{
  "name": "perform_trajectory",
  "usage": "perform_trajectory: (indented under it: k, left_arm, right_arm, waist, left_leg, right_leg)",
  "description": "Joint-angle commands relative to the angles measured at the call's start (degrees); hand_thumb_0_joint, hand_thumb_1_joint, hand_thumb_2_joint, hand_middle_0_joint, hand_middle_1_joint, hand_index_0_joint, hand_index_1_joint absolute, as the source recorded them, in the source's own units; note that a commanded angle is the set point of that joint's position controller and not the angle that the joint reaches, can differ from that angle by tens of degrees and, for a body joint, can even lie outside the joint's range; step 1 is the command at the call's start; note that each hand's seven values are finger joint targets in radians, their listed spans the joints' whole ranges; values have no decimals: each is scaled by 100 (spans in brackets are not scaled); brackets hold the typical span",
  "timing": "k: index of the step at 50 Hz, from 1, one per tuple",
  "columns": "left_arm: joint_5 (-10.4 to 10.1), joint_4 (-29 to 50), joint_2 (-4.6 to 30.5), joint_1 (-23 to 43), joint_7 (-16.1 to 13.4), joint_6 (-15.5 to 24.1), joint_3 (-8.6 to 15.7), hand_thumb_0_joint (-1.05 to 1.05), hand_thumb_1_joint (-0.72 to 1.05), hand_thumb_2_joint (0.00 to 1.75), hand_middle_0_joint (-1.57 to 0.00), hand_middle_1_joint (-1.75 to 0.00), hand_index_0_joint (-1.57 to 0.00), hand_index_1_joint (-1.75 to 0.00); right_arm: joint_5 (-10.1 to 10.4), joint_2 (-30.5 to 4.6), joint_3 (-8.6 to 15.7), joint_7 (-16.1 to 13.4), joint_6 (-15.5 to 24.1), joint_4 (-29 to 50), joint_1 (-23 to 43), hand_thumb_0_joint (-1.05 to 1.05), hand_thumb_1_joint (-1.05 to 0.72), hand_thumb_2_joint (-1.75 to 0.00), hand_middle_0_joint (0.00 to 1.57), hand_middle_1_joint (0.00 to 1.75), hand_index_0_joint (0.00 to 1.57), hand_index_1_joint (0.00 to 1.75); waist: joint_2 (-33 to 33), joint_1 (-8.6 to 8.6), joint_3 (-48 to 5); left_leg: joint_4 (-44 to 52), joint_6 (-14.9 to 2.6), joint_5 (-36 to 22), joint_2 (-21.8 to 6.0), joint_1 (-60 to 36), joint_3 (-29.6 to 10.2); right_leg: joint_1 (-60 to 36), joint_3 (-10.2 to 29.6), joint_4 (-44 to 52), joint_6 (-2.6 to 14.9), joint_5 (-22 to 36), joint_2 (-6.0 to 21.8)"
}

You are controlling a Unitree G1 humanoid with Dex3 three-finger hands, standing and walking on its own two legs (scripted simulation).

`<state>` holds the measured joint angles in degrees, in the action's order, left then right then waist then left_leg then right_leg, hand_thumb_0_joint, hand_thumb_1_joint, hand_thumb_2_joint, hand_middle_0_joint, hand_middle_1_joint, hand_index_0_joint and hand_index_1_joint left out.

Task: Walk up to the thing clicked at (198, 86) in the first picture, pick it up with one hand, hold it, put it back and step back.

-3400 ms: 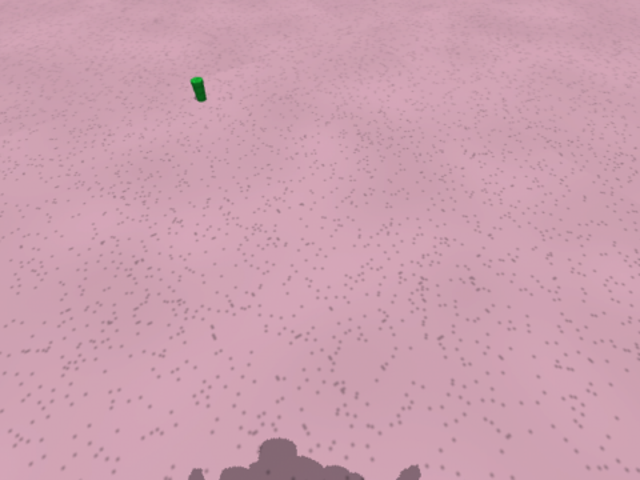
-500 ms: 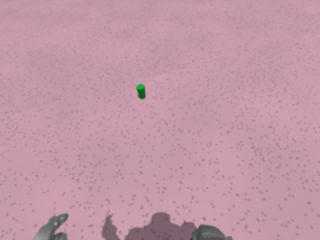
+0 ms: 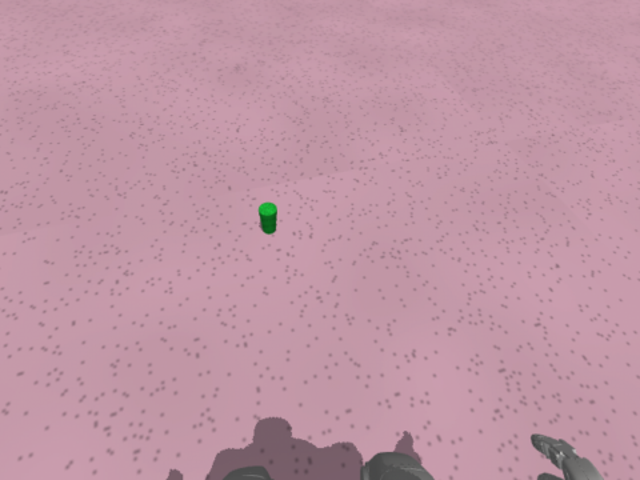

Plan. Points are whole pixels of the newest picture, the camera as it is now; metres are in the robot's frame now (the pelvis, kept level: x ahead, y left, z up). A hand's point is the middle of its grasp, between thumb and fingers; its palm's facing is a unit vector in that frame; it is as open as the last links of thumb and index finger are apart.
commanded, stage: walk up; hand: left
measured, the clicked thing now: (268, 219) +1.08 +0.20 -0.70
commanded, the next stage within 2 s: none
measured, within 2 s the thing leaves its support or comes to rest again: neither
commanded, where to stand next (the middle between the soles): +0.76 -0.02 m, yaw +0 degrees
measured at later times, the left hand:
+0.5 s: hand (179, 366) +0.27 +0.23 -0.12, palm faces -0.01 -0.91 -0.41, open 7.3 cm
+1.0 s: hand (187, 270) +0.46 +0.26 -0.14, palm faces -0.07 -0.94 -0.34, open 7.3 cm
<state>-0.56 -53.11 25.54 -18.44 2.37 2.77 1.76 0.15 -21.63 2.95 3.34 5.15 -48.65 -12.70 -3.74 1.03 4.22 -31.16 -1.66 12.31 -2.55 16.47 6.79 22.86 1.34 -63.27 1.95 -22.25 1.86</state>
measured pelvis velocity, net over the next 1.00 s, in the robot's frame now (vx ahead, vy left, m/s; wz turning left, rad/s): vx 0.40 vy -0.01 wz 0.00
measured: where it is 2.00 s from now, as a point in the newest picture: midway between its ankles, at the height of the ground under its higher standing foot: (318, 322)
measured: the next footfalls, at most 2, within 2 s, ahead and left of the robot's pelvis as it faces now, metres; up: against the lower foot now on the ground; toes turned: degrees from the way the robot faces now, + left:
right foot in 0.28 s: +0.27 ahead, -0.17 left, +0.00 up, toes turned -6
left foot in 0.66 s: +0.43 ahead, +0.11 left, +0.00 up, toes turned +6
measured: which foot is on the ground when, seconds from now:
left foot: down 0.00-0.30, up 0.32-0.64, down 0.66-1.00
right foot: up 0.00-0.26, down 0.28-0.70, up 0.72-1.00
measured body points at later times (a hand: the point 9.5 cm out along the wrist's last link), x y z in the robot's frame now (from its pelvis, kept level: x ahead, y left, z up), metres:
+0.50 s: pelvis +0.21 -0.05 +0.00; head +0.23 -0.07 +0.45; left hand +0.27 +0.28 -0.09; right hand +0.29 -0.36 -0.12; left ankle +0.26 +0.10 -0.68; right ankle +0.23 -0.17 -0.73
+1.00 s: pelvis +0.40 -0.01 +0.01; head +0.41 +0.01 +0.46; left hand +0.47 +0.31 -0.12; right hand +0.44 -0.33 -0.09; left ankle +0.39 +0.10 -0.73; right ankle +0.51 -0.17 -0.69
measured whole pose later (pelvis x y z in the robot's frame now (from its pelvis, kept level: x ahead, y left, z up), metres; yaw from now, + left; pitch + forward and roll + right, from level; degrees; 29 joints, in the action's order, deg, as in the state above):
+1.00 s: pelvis +0.40 -0.01 +0.01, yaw +0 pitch -3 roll +1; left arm 0.6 -52.4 24.6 -15.6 3.9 1.7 2.3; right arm -0.2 -23.2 2.8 3.0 4.4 -49.5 -19.0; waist -2.6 -1.1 4.5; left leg -26.5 -2.0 15.5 -1.1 8.1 6.6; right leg 29.2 -0.5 -45.4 0.1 -13.8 6.2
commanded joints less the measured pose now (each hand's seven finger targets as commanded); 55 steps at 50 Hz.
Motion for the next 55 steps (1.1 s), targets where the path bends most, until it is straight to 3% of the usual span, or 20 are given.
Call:
perform_trajectory:
  k: [1,4,9,11,13,14,15,17,21,25,29,33,34,35,36,38,41,45,49,55]
  left_arm:
    - [60,375,1014,-205,97,138,337,0,90,90,-20,-30,-20,-30]
    - [126,525,957,306,200,126,373,0,90,90,-20,-30,-20,-30]
    - [112,486,902,574,253,173,432,0,90,90,-20,-30,-20,-30]
    - [125,347,909,279,215,217,464,0,90,90,-20,-30,-20,-30]
    - [145,128,1272,-455,96,325,627,0,90,90,-20,-30,-20,-30]
    - [170,155,1811,-978,9,370,787,0,90,90,-20,-30,-20,-30]
    - [93,241,2079,-946,-20,367,760,0,90,90,-20,-30,-20,-30]
    - [-29,405,1752,-367,-63,331,656,0,90,90,-20,-30,-20,-30]
    - [23,601,1347,238,-78,356,514,0,90,90,-20,-30,-20,-30]
    - [106,752,1422,185,-55,377,561,0,90,90,-20,-30,-20,-30]
    - [90,790,1467,144,-33,358,548,0,90,90,-20,-30,-20,-30]
    - [132,831,1215,245,-33,278,384,0,90,90,-20,-30,-20,-30]
    - [118,867,803,2,-30,272,264,0,90,90,-20,-30,-20,-30]
    - [0,862,782,-100,-71,243,295,0,90,90,-20,-30,-20,-30]
    - [92,747,1275,178,-173,198,355,0,90,90,-20,-30,-20,-30]
    - [-14,527,1191,-54,-143,188,335,0,90,90,-20,-30,-20,-30]
    - [31,297,1087,-351,-45,113,356,0,90,90,-20,-30,-20,-30]
    - [117,480,942,166,80,63,362,0,90,90,-20,-30,-20,-30]
    - [125,563,858,566,150,96,385,0,90,90,-20,-30,-20,-30]
    - [132,268,1005,-25,67,246,508,0,90,90,-20,-30,-20,-30]
  right_arm:
    - [-19,-1659,450,-149,141,327,-286,0,-90,-90,20,30,20,30]
    - [-42,-1796,486,-116,156,348,-342,0,-90,-90,20,30,20,30]
    - [-15,-1816,474,-85,122,393,-123,0,-90,-90,20,30,20,30]
    - [-15,-1786,457,-108,70,397,-66,0,-90,-90,20,30,20,30]
    - [-45,-1329,286,-115,42,374,-473,0,-90,-90,20,30,20,30]
    - [-32,-972,152,-110,48,502,-595,0,-90,-90,20,30,20,30]
    - [-13,-1310,232,-152,20,499,-377,0,-90,-90,20,30,20,30]
    - [20,-1590,315,-190,-42,293,-120,0,-90,-90,20,30,20,30]
    - [-15,-1396,340,-43,-132,-64,-697,0,-90,-90,20,30,20,30]
    - [-104,-1303,374,87,-170,76,-185,0,-90,-90,20,30,20,30]
    - [-115,-1232,392,134,-74,177,126,0,-90,-90,20,30,20,30]
    - [-145,-1510,551,29,4,-152,-861,0,-90,-90,20,30,20,30]
    - [-182,-1932,669,-65,51,-256,-1523,0,-90,-90,20,30,20,30]
    - [-116,-2371,747,-95,85,-54,-1570,0,-90,-90,20,30,20,30]
    - [11,-2329,758,-100,50,-6,-1334,0,-90,-90,20,30,20,30]
    - [5,-1828,539,-174,61,154,-752,0,-90,-90,20,30,20,30]
    - [-4,-1622,440,-181,97,234,-437,0,-90,-90,20,30,20,30]
    - [-50,-1758,481,-173,112,296,-578,0,-90,-90,20,30,20,30]
    - [-35,-1778,477,-142,85,348,-586,0,-90,-90,20,30,20,30]
    - [-41,-1521,350,-142,-28,467,-465,0,-90,-90,20,30,20,30]
  waist:
    - [1255,-128,-163]
    - [1234,-246,-2]
    - [1177,-126,-52]
    - [906,110,-277]
    - [-346,429,-840]
    - [-1559,627,-1035]
    - [-1263,643,-809]
    - [-183,406,-237]
    - [-691,-33,-164]
    - [-585,121,7]
    - [-374,143,-137]
    - [496,-530,-505]
    - [1825,-825,-857]
    - [2358,-757,-811]
    - [1367,-684,-576]
    - [859,-301,-287]
    - [1231,-86,-164]
    - [1291,-238,40]
    - [1166,-292,89]
    - [437,166,-308]
  left_leg:
    - [1758,-1085,-84,-1375,-634,-1238]
    - [1920,-1201,589,-1402,-500,-1163]
    - [1592,-947,738,-1215,-279,-858]
    - [902,-837,290,-1178,-138,-716]
    - [-1272,-503,-385,-549,413,-150]
    - [-2990,-204,878,43,1498,73]
    - [-3567,-74,1845,362,2440,-362]
    - [-3853,-41,1279,-168,2322,-1141]
    - [-2710,51,576,-294,1394,-835]
    - [-1411,189,240,-371,1306,-602]
    - [-463,128,-267,-254,653,-412]
    - [-88,-99,327,149,-1469,-205]
    - [748,-430,1563,-690,-2259,-1613]
    - [1832,-1068,2018,-2087,-2634,-4444]
    - [1738,-1352,1774,-2285,-1931,-4512]
    - [1478,-994,288,-1647,-1380,-2772]
    - [1550,-966,-312,-1307,-600,-1643]
    - [1797,-1217,119,-1373,-650,-1460]
    - [1725,-1082,469,-1210,-553,-1223]
    - [66,-670,55,-845,307,-705]
  right_leg:
    - [812,37,841,-189,427,517]
    - [741,-115,1688,-226,739,624]
    - [-63,-384,2749,-126,1498,440]
    - [-853,-607,3013,-90,1548,254]
    - [-2461,-361,3572,104,805,147]
    - [-3102,1687,4170,517,-181,1469]
    - [-3138,3603,4937,1210,-256,2379]
    - [-2182,2648,4799,1350,537,2156]
    - [-1147,661,4796,973,1247,1292]
    - [-911,421,5038,1104,90,1368]
    - [-899,236,4724,988,131,1338]
    - [148,-241,2882,649,776,957]
    - [840,-639,845,321,1007,494]
    - [2088,-576,-233,83,-699,-417]
    - [1955,212,-596,137,-780,18]
    - [1517,502,-385,79,34,253]
    - [837,133,328,-68,334,449]
    - [978,-95,1297,-217,626,556]
    - [603,-271,2313,-160,1200,493]
    - [-1756,-505,3332,-15,1129,-11]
